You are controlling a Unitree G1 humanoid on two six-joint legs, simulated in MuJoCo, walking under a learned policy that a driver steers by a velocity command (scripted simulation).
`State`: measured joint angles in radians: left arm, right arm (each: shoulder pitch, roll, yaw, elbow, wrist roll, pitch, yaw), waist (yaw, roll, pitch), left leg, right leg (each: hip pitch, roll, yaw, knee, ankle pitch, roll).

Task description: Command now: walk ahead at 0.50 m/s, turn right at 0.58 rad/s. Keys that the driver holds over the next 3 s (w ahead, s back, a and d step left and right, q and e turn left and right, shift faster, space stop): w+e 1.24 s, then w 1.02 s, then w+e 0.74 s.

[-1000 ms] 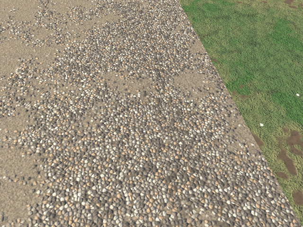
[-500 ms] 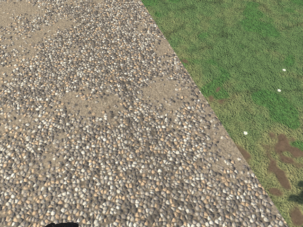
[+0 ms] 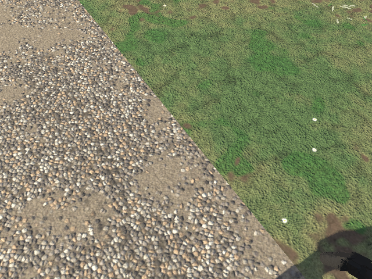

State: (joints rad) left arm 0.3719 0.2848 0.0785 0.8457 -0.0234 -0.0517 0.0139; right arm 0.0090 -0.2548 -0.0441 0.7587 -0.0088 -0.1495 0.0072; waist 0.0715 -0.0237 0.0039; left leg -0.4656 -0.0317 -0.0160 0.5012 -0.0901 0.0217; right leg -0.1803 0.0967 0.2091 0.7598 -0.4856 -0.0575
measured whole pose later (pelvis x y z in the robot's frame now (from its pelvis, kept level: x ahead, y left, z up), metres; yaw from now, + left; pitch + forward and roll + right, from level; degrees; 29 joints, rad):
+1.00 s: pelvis +0.53 -0.14 +0.00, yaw -36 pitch +3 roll +1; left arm 0.38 0.31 0.08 0.71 -0.02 -0.03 0.01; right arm 0.05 -0.27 -0.05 0.68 -0.01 -0.13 0.02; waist 0.06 -0.01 0.00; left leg -0.48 -0.03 -0.01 0.54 -0.11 0.01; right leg -0.16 0.08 0.22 0.73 -0.52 -0.05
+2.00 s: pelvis +0.89 -0.53 +0.00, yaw -50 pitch +2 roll -2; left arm 0.39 0.29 0.07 0.84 -0.02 -0.05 0.00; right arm 0.04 -0.26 -0.02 0.73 0.01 -0.08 0.05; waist 0.07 0.04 0.01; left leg -0.55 0.05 0.01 0.52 -0.01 0.04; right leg 0.07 0.04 -0.02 0.29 -0.39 -0.01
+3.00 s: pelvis +1.21 -1.00 +0.01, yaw -71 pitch +2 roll +0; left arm 0.36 0.29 0.07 0.76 -0.02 -0.04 0.02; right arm 0.02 -0.28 -0.04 0.70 0.00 -0.10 0.02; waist 0.08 0.04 0.02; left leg -0.57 0.02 -0.09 0.51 0.03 -0.05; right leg -0.10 0.12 0.18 0.40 -0.33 -0.07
